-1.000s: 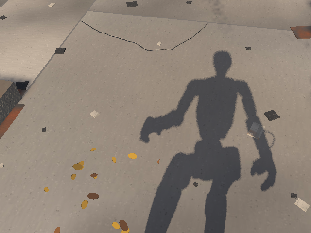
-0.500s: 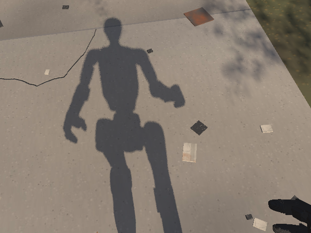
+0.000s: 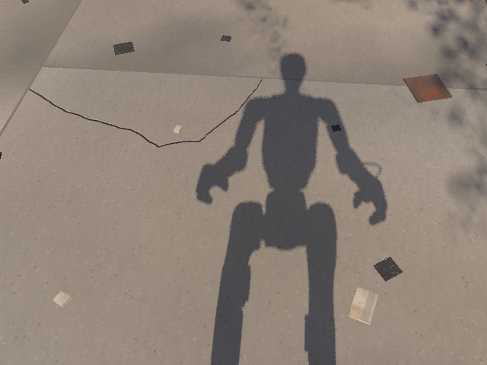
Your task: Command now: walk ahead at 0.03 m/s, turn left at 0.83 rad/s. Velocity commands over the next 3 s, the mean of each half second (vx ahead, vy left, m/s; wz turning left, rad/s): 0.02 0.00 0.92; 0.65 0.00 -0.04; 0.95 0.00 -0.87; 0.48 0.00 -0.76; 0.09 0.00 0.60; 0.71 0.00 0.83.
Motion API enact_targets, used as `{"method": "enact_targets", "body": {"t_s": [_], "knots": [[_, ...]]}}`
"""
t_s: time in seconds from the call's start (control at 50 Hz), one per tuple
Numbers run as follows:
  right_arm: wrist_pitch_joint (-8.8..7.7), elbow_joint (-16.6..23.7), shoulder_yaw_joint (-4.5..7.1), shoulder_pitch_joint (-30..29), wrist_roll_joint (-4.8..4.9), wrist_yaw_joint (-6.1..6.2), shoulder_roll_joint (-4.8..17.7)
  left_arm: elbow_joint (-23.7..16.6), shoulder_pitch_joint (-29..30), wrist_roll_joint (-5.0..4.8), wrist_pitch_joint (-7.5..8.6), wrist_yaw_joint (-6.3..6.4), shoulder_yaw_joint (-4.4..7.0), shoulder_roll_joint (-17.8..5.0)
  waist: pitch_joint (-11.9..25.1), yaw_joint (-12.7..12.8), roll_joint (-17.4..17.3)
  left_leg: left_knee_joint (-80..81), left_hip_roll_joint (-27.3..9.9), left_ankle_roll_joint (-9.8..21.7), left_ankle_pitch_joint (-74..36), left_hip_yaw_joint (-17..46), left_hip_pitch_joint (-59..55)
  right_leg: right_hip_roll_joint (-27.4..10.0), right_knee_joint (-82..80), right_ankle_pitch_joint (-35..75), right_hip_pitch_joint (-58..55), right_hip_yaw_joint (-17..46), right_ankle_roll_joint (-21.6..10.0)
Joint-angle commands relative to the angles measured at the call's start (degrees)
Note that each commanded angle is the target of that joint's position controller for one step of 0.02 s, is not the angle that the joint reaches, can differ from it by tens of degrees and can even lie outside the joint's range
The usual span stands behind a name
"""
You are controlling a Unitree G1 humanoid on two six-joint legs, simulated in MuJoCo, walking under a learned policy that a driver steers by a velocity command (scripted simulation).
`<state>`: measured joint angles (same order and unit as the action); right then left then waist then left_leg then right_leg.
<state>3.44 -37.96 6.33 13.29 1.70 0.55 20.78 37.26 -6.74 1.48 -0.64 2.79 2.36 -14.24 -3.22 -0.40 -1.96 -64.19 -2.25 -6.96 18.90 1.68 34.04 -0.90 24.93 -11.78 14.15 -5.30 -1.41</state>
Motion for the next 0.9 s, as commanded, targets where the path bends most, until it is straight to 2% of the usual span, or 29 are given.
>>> {"method": "enact_targets", "body": {"t_s": [0.02,0.06,0.1,0.14,0.18,0.2,0.22,0.24,0.26,0.28,0.3,0.32,0.36,0.4,0.46,0.5,0.54,0.6,0.64,0.66,0.68,0.7,0.72,0.74,0.76,0.78,0.8,0.82,0.9], "knots": [[-0.73,7.41,-1.03,-4.85,-0.15,-1.19,0.06,-2.96,-0.07,-0.08,0.19,0.33,3.17,-9.87,6.68,2.89,8.39,6.27,-2.75,-0.86,0.19,-1.69,4.38,-15.34,-6.32,18.62,-12.15,8.17,-11.82],[-0.67,8.43,-1.31,-5.51,-0.29,-1.83,-0.03,-2.63,-0.19,-0.37,0.03,-0.18,4.15,-11.92,7.34,2.97,9.06,11.65,-2.83,0.39,1.15,-3.53,-0.22,-16.76,-5.73,21.06,-11.07,5.76,-11.62],[-0.15,8.68,-0.85,-5.08,-0.22,-2.11,1.18,-2.20,0.04,-1.06,0.22,-0.93,4.89,-13.10,7.61,2.47,10.19,16.50,-1.89,1.90,1.46,-5.71,-4.71,-17.72,-4.59,22.88,-10.05,3.51,-10.71],[0.87,9.15,-0.28,-4.96,-0.15,-2.37,2.02,-1.69,0.07,-2.30,0.81,-1.72,5.41,-13.35,7.79,1.75,11.20,22.26,-1.32,3.89,1.14,-6.54,-8.20,-18.96,-2.25,23.04,-10.52,2.10,-8.92],[1.54,8.38,0.67,-2.05,-0.06,-2.28,2.64,-0.82,0.33,-3.49,1.19,-2.16,5.56,-12.34,8.55,-0.87,10.13,33.00,0.71,7.11,-5.24,-7.66,-16.85,-18.07,4.45,20.15,-7.79,-1.86,-4.56],[1.48,6.94,2.02,2.38,-0.31,-1.41,5.35,0.76,-2.95,-3.30,1.42,-2.58,5.18,-10.11,9.97,-2.39,4.51,38.85,1.37,9.97,-14.39,-4.28,-27.01,-14.64,13.29,14.53,-1.41,-5.35,-0.55],[0.97,7.28,4.44,6.14,-0.41,-0.14,14.35,-1.92,-2.19,-0.56,1.67,-2.70,4.12,-6.81,9.82,-2.26,-14.43,39.87,-12.49,17.31,-43.89,17.21,-40.86,-6.92,32.95,-16.17,19.65,-8.81,5.57],[-0.81,9.42,4.03,3.41,-2.98,-0.68,15.78,-5.27,3.19,0.57,1.99,-2.09,3.56,-6.40,15.06,-3.22,-17.43,41.07,-20.28,28.92,-45.08,32.12,-40.01,-0.35,44.20,-28.46,30.13,3.24,7.55],[-2.23,9.25,3.13,2.70,-3.06,-1.33,11.97,-5.11,6.47,-0.33,1.83,-1.63,4.27,-9.48,14.90,-5.26,-8.94,42.58,-18.14,28.07,-40.57,26.90,-39.32,-1.12,48.03,-25.70,30.95,8.38,6.56],[-2.97,8.36,2.60,1.02,-2.10,-0.87,10.52,-5.24,7.08,-1.12,1.94,-1.16,4.24,-9.04,11.90,-3.24,-6.91,42.65,-14.67,24.94,-35.91,23.01,-36.73,-1.31,46.63,-20.38,31.25,9.87,5.21],[-2.83,8.55,2.13,-2.09,-0.65,-0.24,8.67,-4.08,5.35,-0.79,1.91,-0.51,4.45,-9.36,10.09,-1.19,-3.24,42.34,-11.95,22.03,-32.34,20.31,-34.65,-2.04,43.82,-15.71,31.19,10.52,4.98],[-2.31,9.20,1.58,-5.23,0.07,0.37,7.52,-3.70,3.99,-0.37,1.86,-0.15,4.78,-10.16,9.40,0.49,-3.49,42.35,-10.51,20.68,-31.92,18.82,-31.41,-1.88,41.17,-12.39,28.97,10.86,5.15],[-1.72,9.98,1.34,-6.82,-0.70,1.12,7.29,-2.55,1.93,-0.42,1.98,-0.57,4.56,-9.18,10.61,1.71,-4.00,42.12,-8.20,20.13,-32.80,18.01,-27.74,0.62,38.61,-8.23,24.22,10.49,5.92],[-1.59,9.74,1.55,-6.10,-0.69,1.54,7.70,-1.96,1.82,-0.91,2.06,-0.77,4.03,-7.92,11.00,1.34,-3.49,41.74,-6.82,19.65,-29.51,19.01,-26.89,2.54,31.93,-6.24,22.34,10.92,6.50],[-1.26,9.71,1.95,-6.27,-0.36,1.96,8.64,-1.99,3.31,-1.16,2.02,-1.10,3.53,-7.15,10.36,0.77,-5.06,41.26,-5.37,18.66,-21.57,22.59,-24.62,4.48,23.53,-4.59,19.30,12.28,6.72],[-1.44,9.55,1.79,-4.96,0.11,1.80,8.48,-1.95,3.50,-1.95,2.58,-2.05,3.63,-8.04,10.78,-0.29,-6.26,45.13,-4.46,18.86,5.07,26.83,-21.89,4.78,18.55,-3.70,16.20,12.68,5.85],[-2.17,9.03,1.48,-4.22,0.09,1.19,8.81,-2.39,4.14,-2.87,3.73,-2.96,3.95,-8.99,8.59,-0.86,-9.85,47.28,-5.25,19.43,16.20,30.67,-20.64,4.53,15.10,-6.01,15.04,12.52,4.72],[-3.40,7.72,-0.31,-2.54,-0.64,0.35,5.46,-1.15,1.12,-3.01,5.77,-3.84,3.82,-8.56,8.27,-1.02,-10.59,45.80,-5.93,19.19,17.46,29.30,-17.78,2.21,11.34,-5.44,6.24,9.40,2.97],[-4.11,7.30,-1.50,-2.89,-1.22,-0.14,3.68,0.49,-3.49,-2.92,6.72,-4.05,3.53,-7.01,6.24,1.44,-9.16,43.53,-4.49,17.91,19.64,26.21,-12.82,1.56,5.98,-2.72,-2.01,6.03,0.66],[-4.46,7.37,-2.21,-3.08,-1.47,-0.18,1.90,1.91,-7.55,-2.69,7.10,-4.00,3.43,-6.63,5.51,3.17,-7.35,39.62,-2.60,16.68,20.70,23.74,-9.93,1.23,3.55,-5.28,-6.56,6.88,-0.63],[-5.00,8.35,-3.26,-5.18,-1.59,0.01,-1.32,3.55,-13.82,-2.14,7.63,-3.94,3.55,-8.20,4.28,5.20,-0.53,25.99,1.53,14.10,17.42,17.23,-4.18,-4.33,-1.58,-14.60,-10.82,17.69,-3.39],[-4.76,11.54,-2.68,-8.04,-4.41,-1.21,0.06,4.28,-16.15,3.88,5.72,-4.27,4.54,-16.23,-1.00,5.26,16.43,11.50,10.35,11.33,15.11,4.73,13.23,-14.84,-15.21,-42.51,-13.71,45.34,-9.90],[-5.14,13.02,-2.46,-11.65,-5.46,-1.47,2.03,4.01,-15.32,2.80,4.47,-5.00,5.05,-16.01,-6.97,5.31,13.81,6.26,5.82,10.53,10.94,4.83,22.45,-19.71,-19.81,-46.01,-11.32,58.33,-13.82],[-5.75,12.45,-2.17,-12.56,-5.40,-1.74,3.65,3.19,-13.07,0.65,3.96,-5.27,4.54,-13.90,-7.16,3.88,7.99,5.12,2.69,9.35,3.48,4.99,22.00,-17.94,-18.06,-40.90,-10.75,53.87,-13.20],[-6.22,11.20,-2.06,-11.53,-5.65,-2.04,4.26,3.29,-13.39,-0.22,3.90,-5.38,4.24,-12.81,-4.44,3.41,5.95,6.43,1.59,8.06,-0.64,4.61,17.87,-14.84,-16.02,-33.57,-10.19,46.63,-11.40],[-6.50,10.40,-2.20,-10.55,-6.08,-2.43,3.72,3.95,-14.13,-0.71,4.07,-5.11,3.96,-12.33,-1.96,3.41,7.28,8.41,1.31,6.87,-2.19,3.60,12.70,-11.42,-15.71,-27.36,-8.95,40.48,-9.91],[-6.45,9.84,-2.62,-9.85,-6.22,-2.99,2.64,4.61,-14.78,-0.84,4.31,-4.65,3.71,-12.04,-0.55,3.39,9.31,9.73,1.73,5.89,-3.13,2.10,8.21,-8.69,-16.08,-22.52,-6.96,36.41,-9.73],[-6.27,9.75,-3.12,-10.10,-5.79,-3.38,1.47,5.45,-15.68,-0.88,4.39,-4.35,3.70,-11.93,-0.33,3.48,10.71,11.61,2.21,5.23,-3.95,0.79,5.32,-6.83,-16.39,-19.27,-5.33,33.83,-9.87],[-6.22,11.02,-4.68,-16.58,-4.10,-3.79,-1.49,7.34,-19.01,-0.81,3.64,-3.78,4.32,-11.90,-0.78,5.98,11.14,25.15,4.79,3.91,-4.28,-1.94,-0.92,-4.53,-15.34,-12.21,-4.54,31.13,-10.73]]}}
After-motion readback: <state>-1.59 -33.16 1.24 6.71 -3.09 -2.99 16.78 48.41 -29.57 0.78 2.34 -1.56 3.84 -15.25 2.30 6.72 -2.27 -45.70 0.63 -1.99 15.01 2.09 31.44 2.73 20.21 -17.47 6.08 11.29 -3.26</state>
